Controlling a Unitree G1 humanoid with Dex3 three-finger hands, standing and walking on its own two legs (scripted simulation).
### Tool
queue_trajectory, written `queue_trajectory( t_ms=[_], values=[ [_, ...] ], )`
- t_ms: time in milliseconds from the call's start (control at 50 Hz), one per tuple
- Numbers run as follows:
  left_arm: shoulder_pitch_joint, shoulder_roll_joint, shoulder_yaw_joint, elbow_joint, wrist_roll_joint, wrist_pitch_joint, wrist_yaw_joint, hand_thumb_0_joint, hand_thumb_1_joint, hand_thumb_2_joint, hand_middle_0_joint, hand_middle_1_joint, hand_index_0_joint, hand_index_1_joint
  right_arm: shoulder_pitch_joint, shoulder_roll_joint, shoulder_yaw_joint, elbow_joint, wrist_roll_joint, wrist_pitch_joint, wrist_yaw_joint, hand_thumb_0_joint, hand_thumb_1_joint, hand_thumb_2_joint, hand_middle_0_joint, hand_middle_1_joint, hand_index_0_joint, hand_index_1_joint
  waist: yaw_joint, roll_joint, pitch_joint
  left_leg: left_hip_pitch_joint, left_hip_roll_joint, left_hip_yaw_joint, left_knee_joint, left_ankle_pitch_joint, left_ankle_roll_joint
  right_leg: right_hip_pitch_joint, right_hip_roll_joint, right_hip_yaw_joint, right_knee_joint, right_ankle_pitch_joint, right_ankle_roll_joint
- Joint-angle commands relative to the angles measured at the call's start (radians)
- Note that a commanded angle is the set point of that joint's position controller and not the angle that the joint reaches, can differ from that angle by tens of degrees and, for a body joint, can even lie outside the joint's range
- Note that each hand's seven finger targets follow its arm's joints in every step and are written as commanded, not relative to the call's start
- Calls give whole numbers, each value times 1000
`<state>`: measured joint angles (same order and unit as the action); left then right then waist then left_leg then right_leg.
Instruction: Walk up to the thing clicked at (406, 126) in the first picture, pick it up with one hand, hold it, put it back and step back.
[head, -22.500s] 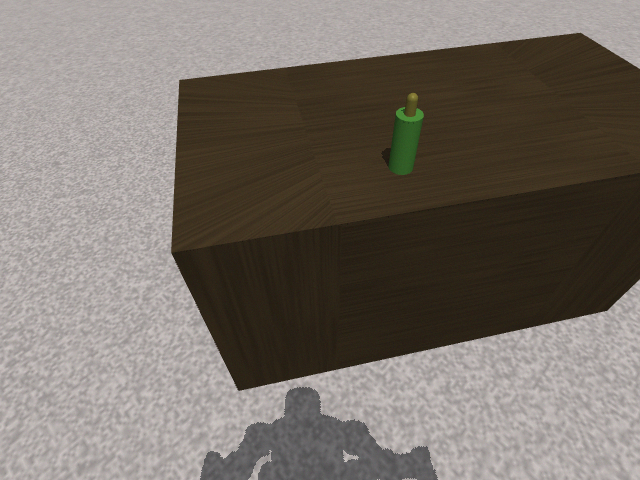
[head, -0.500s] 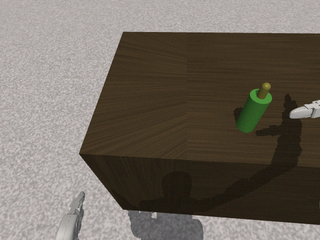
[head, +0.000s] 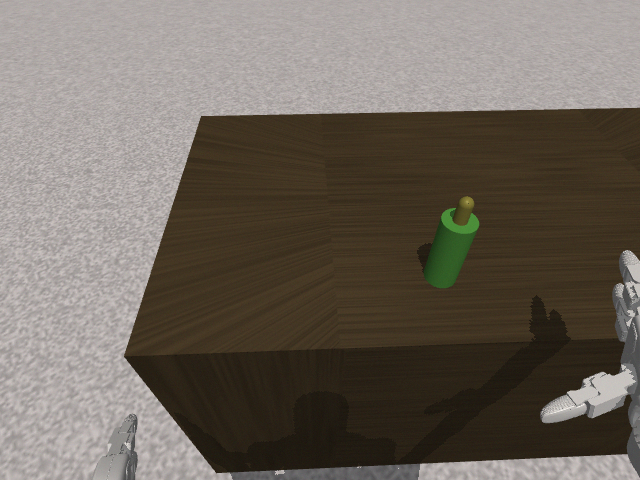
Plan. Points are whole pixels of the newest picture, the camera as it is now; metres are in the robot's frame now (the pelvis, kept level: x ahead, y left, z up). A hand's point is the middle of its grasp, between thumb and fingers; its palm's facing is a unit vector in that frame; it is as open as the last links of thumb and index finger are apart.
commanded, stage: sink last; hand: right
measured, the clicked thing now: (452, 240) +0.46 -0.20 +0.03
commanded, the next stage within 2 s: home in 0.54 s
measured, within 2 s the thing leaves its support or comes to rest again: neither
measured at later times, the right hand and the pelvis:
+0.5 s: hand (625, 452) +0.14 -0.26 +0.09, palm faces +0.41 +0.82 -0.40, open 17.6 cm; pelvis -0.04 +0.02 +0.00, yaw -2 degrees
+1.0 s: hand out of the picture +0.13 -0.23 +0.00, palm faces +0.28 +0.91 -0.30, open 17.5 cm; pelvis -0.03 +0.01 +0.00, yaw -1 degrees
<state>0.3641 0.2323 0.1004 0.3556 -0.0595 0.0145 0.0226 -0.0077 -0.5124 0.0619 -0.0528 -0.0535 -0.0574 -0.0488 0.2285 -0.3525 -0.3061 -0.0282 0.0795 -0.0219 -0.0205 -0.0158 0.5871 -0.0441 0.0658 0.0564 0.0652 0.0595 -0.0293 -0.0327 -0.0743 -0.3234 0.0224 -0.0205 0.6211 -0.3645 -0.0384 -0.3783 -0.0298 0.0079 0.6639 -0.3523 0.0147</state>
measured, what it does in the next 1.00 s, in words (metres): stands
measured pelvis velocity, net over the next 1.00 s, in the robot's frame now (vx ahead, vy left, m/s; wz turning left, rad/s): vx -0.03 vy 0.01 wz -0.02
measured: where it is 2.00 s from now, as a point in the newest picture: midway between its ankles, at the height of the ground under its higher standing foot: outside the picture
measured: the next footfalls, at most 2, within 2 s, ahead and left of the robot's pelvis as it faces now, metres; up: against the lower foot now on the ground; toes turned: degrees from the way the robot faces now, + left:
none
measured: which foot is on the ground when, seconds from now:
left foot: down 0.00-1.00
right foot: down 0.00-1.00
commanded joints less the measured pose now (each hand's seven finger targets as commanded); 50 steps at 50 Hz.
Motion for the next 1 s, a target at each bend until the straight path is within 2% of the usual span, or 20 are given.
queue_trajectory(
  t_ms=[0, 80, 100, 140, 200, 280, 340, 380, 460, 520, 560, 600, 620, 640, 720, 820, 840, 880, 960, 980],
  values=[
    [-60, 162, 107, -158, 14, -51, 37, 0, -527, 51, -50, -50, -50, -49, -17, -225, -131, -390, 2, -78, -43, 0, 589, -43, 52, 57, 52, 57, 6, -64, -90, 31, -29, 76, -58, 270, 40, 92, 14, -49, -103, 284, -10],
    [-31, 163, 125, -181, 19, -68, 53, 0, -523, 50, -50, -50, -50, -49, 162, -118, -65, -402, -2, -78, -39, 0, 585, -46, 50, 59, 52, 59, 21, -2, -86, 6, -32, 89, -44, 265, 37, 110, 10, -39, -91, 294, -13],
    [-45, 132, 91, -208, 18, -75, 51, 0, -521, 48, -50, -50, -51, -48, 172, -99, -45, -461, -1, -87, -35, 0, 590, -47, 49, 60, 52, 60, 5, 6, -87, 10, -28, 88, -46, 263, 36, 105, 14, -43, -88, 290, -15],
    [-28, 156, 123, -216, 17, -82, 59, 0, -521, 50, -51, -52, -51, -51, 239, -112, -73, -426, 1, -87, -36, 0, 577, -50, 48, 60, 52, 60, 4, 38, -52, -4, -26, 89, -56, 216, 33, 86, 20, -43, -90, 239, -20],
    [-6, 137, 124, -160, 21, -86, 70, 0, -525, 50, -50, -51, -50, -50, 172, -128, -87, -396, -5, -95, -39, 0, 589, -48, 47, 61, 52, 61, 25, 40, 6, -49, -9, 69, -78, 166, 21, 76, 35, -52, -91, 167, -28],
    [-35, 111, 97, -131, 29, -109, 76, 0, -518, 43, -51, -50, -54, -47, 195, -132, -102, -358, -8, -119, -38, 0, 592, -48, 46, 62, 52, 62, -5, 63, 61, -86, 10, 43, -112, 19, 23, 45, 45, -54, -92, 69, -23],
    [-59, 67, 39, -129, 33, -123, 68, 0, -517, 45, -50, -51, -53, -47, 190, -162, -131, -374, -10, -149, -41, 0, 603, -47, 45, 62, 51, 62, -33, 18, 26, -57, 9, 43, -100, 27, 28, 36, 48, -55, -92, 80, -19],
    [-73, 63, 33, -122, 37, -132, 71, 0, -527, 51, -50, -47, -48, -47, 174, -178, -147, -391, -12, -165, -45, 0, 610, -48, 44, 62, 50, 62, -35, 7, 3, -41, 12, 40, -103, 40, 28, 38, 53, -59, -87, 95, -18],
    [-113, 153, 100, -142, 45, -155, 84, 0, -534, 61, -50, -49, -46, -53, 153, -210, -183, -411, -8, -193, -52, 0, 591, -50, 47, 62, 51, 62, -28, -5, -5, -42, 14, 32, -124, -6, 31, 63, 47, -53, -103, 67, -15],
    [-73, 93, 59, -112, 43, -167, 73, 0, -538, 68, -49, -47, -44, -53, 180, -177, -176, -342, -13, -211, -48, 0, 584, -52, 46, 62, 52, 62, -26, 29, 39, -41, 6, 48, -129, -1, 30, 61, 44, -50, -115, 70, -16],
    [-93, 158, 111, -139, 43, -173, 77, 0, -527, 67, -50, -50, -46, -54, 191, -159, -169, -264, -13, -217, -42, 0, 570, -54, 47, 62, 53, 62, -13, 82, 64, -61, 2, 54, -140, -26, 29, 63, 42, -49, -123, 54, -17],
    [-45, 103, 69, -98, 39, -170, 63, 0, -527, 67, -50, -50, -46, -54, 195, -150, -167, -254, -13, -235, -33, 0, 559, -55, 47, 62, 53, 62, -29, 54, 75, -47, -10, 74, -130, -17, 33, 59, 38, -45, -143, 50, -16],
    [-60, 132, 90, -133, 37, -176, 63, 0, -527, 71, -51, -50, -45, -56, 203, -155, -176, -226, -12, -241, -32, 0, 542, -58, 48, 62, 54, 62, -27, 79, 61, -30, -12, 75, -128, -4, 32, 62, 36, -44, -148, 61, -17],
    [-61, 151, 112, -147, 35, -178, 64, 0, -447, 151, -118, -130, -119, -136, 188, -176, -188, -248, -11, -251, -33, 0, 563, -50, 52, 51, 52, 51, -32, 74, 42, -21, -8, 71, -133, 10, 31, 74, 40, -48, -147, 77, -16],
    [-63, 36, -6, -141, 30, -186, 52, 0, -127, 471, -129, -184, -130, -184, 168, -132, -132, -228, -16, -266, -26, 0, 580, -40, 50, 48, 50, 48, -32, 34, 36, 1, -9, 68, -126, 83, 32, 87, 40, -51, -155, 131, -16],
    [-120, -11, -79, -58, 40, -192, 46, 0, 273, 591, -145, -208, -145, -208, 170, -77, -35, -204, -30, -261, -24, 0, 564, -48, 52, 51, 52, 51, -32, -71, 43, 11, -20, 71, -118, 80, 44, 69, 31, -47, -186, 108, -7],
    [-116, 37, -37, -44, 43, -194, 50, 0, 353, 621, -150, -217, -150, -217, 215, -57, -22, -103, -31, -250, -24, 0, 550, -56, 53, 53, 53, 53, -9, -43, 64, -3, -24, 75, -126, 54, 44, 67, 28, -44, -189, 79, -10],
    [-111, 93, 2, -32, 52, -202, 52, 0, 513, 684, -162, -235, -161, -235, 218, -37, 20, -127, -37, -242, -22, 0, 533, -66, 55, 56, 55, 56, 8, -41, 12, 7, -29, 83, -109, 119, 45, 104, 20, -37, -185, 140, -5],
    [-113, 123, 36, -10, 53, -206, 59, 0, 687, 779, -179, -262, -178, -263, 196, -17, 67, -5, -47, -201, -25, 0, 538, -62, 54, 55, 54, 55, 34, 29, -7, 12, -31, 93, -110, 178, 37, 131, 16, -29, -170, 193, -13],
    [-127, 100, 10, -19, 50, -204, 55, 0, 698, 785, -180, -264, -179, -265, 163, -4, 89, -4, -50, -195, -24, 0, 547, -57, 53, 54, 53, 54, 36, 23, -8, 6, -29, 89, -111, 180, 36, 131, 19, -31, -168, 192, -13]
  ],
)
